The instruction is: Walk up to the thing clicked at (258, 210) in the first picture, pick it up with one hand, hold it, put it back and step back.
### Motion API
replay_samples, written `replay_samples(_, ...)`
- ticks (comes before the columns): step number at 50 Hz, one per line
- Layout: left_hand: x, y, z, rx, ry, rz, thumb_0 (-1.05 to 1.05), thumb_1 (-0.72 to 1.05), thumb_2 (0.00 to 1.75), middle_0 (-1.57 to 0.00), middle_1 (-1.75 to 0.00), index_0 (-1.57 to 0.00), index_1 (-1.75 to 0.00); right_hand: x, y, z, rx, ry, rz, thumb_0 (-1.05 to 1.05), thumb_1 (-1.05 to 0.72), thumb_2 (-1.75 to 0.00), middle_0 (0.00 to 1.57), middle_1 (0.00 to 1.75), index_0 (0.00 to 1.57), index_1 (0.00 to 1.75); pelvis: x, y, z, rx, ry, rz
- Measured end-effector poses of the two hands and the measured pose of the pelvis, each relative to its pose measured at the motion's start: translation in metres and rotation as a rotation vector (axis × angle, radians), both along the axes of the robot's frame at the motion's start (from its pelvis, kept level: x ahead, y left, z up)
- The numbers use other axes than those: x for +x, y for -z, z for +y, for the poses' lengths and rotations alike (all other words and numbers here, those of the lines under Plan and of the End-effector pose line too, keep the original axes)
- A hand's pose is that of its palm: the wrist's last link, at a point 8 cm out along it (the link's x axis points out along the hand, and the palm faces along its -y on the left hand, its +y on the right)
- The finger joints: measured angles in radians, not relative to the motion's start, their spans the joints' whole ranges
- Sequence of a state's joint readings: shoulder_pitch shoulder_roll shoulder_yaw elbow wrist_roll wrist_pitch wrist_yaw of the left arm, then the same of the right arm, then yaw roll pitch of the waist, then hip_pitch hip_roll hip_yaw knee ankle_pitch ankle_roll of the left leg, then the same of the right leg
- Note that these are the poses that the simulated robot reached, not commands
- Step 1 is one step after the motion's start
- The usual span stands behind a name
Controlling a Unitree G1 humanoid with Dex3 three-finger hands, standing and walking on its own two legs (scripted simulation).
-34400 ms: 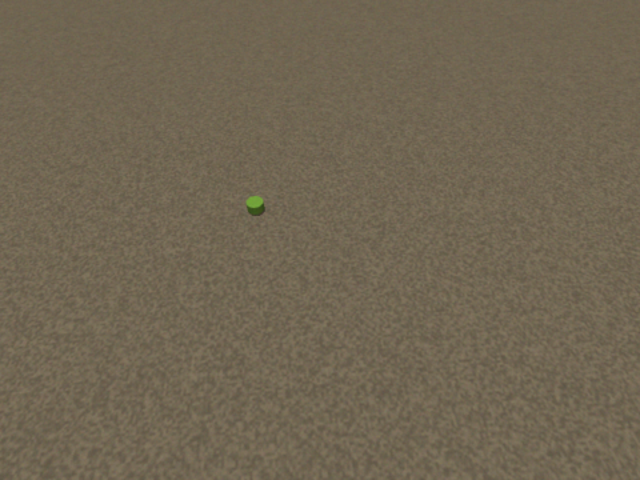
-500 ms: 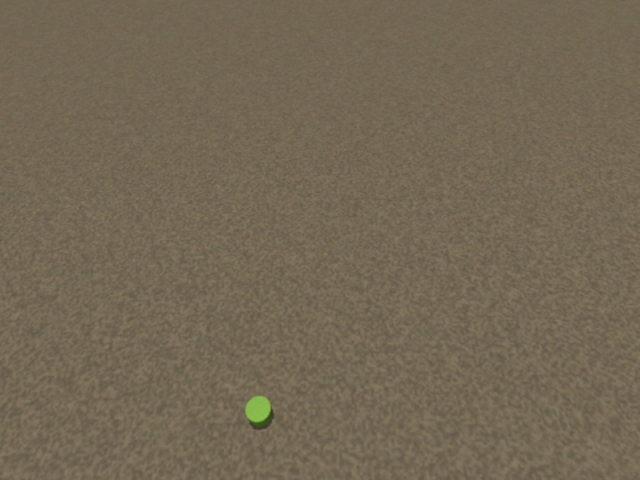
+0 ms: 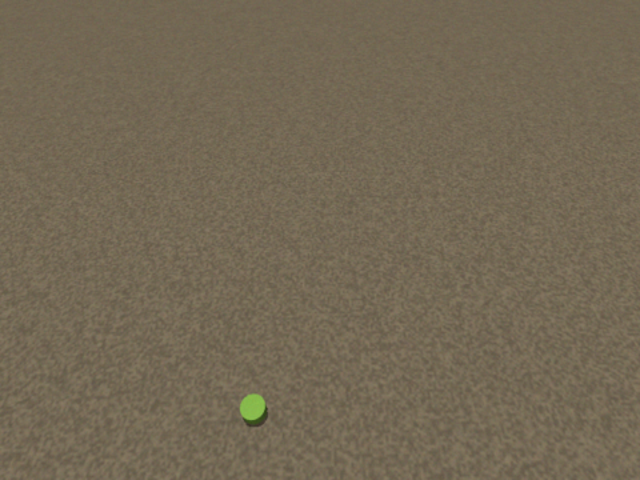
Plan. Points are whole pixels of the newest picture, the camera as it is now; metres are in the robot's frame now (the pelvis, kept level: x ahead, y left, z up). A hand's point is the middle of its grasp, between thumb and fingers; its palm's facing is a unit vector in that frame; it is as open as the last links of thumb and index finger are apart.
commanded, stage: stand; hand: left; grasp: from above
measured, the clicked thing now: (253, 409) +0.44 +0.24 -0.76
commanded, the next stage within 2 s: step back in 0.48 s
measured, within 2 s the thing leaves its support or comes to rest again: neither
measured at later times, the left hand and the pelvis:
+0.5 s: hand out of the picture +0.09 +0.25 -0.16, palm faces +0.00 -0.94 -0.34, open 7.4 cm; pelvis +0.01 +0.00 +0.00, yaw +0 degrees
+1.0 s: hand out of the picture +0.07 +0.31 -0.18, palm faces -0.08 -0.93 -0.37, open 7.4 cm; pelvis -0.07 +0.05 -0.02, yaw -3 degrees
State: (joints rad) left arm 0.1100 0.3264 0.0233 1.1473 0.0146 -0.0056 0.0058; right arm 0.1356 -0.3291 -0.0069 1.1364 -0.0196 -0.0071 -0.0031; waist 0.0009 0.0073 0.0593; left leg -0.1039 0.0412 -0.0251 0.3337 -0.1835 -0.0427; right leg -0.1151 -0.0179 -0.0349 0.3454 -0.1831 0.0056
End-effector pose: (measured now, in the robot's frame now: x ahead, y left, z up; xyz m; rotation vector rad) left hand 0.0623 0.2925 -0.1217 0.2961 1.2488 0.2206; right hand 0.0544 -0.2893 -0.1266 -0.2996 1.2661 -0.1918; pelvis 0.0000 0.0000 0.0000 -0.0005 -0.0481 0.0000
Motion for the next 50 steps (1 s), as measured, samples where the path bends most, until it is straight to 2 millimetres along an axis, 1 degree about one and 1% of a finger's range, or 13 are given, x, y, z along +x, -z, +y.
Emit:
replay_samples(17, 0.014, -0.002, 0.0, 0.001, 0.016, -0.015, 0.01, 0.9, 0.9, -0.2, -0.3, -0.21, -0.3, 0.015, -0.001, 0.0, 0.002, -0.006, -0.024, 0.01, -0.9, -0.9, 0.2, 0.3, 0.2, 0.3, 0.006, 0.0, 0.0, 0.003, 0.004, 0.006)
replay_samples(24, 0.016, -0.002, -0.001, 0.002, 0.019, -0.013, 0.01, 0.9, 0.9, -0.2, -0.3, -0.21, -0.3, 0.018, -0.002, -0.001, 0.003, -0.004, -0.023, 0.01, -0.9, -0.9, 0.2, 0.3, 0.2, 0.3, 0.008, 0.0, -0.001, 0.003, 0.005, 0.011)
replay_samples(27, 0.017, -0.001, 0.003, 0.004, 0.004, -0.019, 0.01, 0.9, 0.9, -0.2, -0.3, -0.21, -0.3, 0.018, 0.0, -0.005, 0.0, 0.001, -0.019, 0.01, -0.9, -0.9, 0.2, 0.3, 0.2, 0.3, 0.003, 0.002, 0.0, -0.002, 0.006, 0.02)
replay_samples(31, 0.016, 0.002, 0.016, 0.026, 0.008, -0.026, 0.01, 0.9, 0.9, -0.2, -0.3, -0.21, -0.3, 0.017, 0.001, -0.009, -0.025, 0.006, -0.024, 0.01, -0.9, -0.9, 0.2, 0.3, 0.2, 0.3, -0.01, 0.008, 0.006, -0.004, 0.007, 0.023)
replay_samples(36, 0.022, 0.009, 0.04, 0.049, 0.053, -0.054, 0.01, 0.9, 0.9, -0.21, -0.3, -0.21, -0.3, 0.003, -0.002, -0.005, -0.069, 0.012, -0.028, 0.01, -0.91, -0.9, 0.2, 0.3, 0.2, 0.3, -0.025, 0.017, 0.025, 0.006, 0.011, 0.027)
replay_samples(39, 0.032, 0.02, 0.057, 0.048, 0.064, -0.091, 0.01, 0.9, 0.9, -0.2, -0.3, -0.21, -0.3, -0.014, 0.0, 0.002, -0.107, 0.005, -0.023, 0.01, -0.91, -0.9, 0.2, 0.3, 0.2, 0.3, -0.034, 0.027, 0.039, -0.006, 0.006, 0.032)
replay_samples(42, 0.035, 0.022, 0.064, 0.05, 0.065, -0.113, 0.01, 0.9, 0.9, -0.2, -0.3, -0.21, -0.3, -0.035, -0.004, 0.014, -0.111, 0.002, 0.01, 0.01, -0.91, -0.9, 0.2, 0.3, 0.2, 0.3, -0.046, 0.025, 0.044, -0.007, 0.009, 0.023)
replay_samples(46, 0.025, 0.019, 0.062, 0.035, 0.088, -0.107, 0.01, 0.91, 0.9, -0.2, -0.3, -0.21, -0.3, -0.056, -0.01, 0.024, -0.113, 0.015, 0.018, 0.01, -0.9, -0.9, 0.2, 0.3, 0.21, 0.3, -0.058, 0.018, 0.048, -0.015, 0.025, 0.028)
replay_samples(50, 0.003, 0.018, 0.058, 0.028, 0.12, -0.069, 0.01, 0.9, 0.9, -0.2, -0.3, -0.21, -0.3, -0.067, -0.01, 0.028, -0.105, 0.035, -0.032, 0.01, -0.9, -0.9, 0.2, 0.3, 0.21, 0.3, -0.073, 0.017, 0.05, -0.014, 0.051, 0.025)
